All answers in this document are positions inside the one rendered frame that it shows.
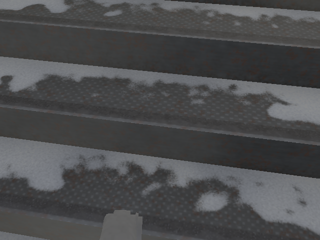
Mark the robot left thigh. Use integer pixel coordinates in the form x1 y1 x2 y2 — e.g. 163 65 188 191
99 210 143 240

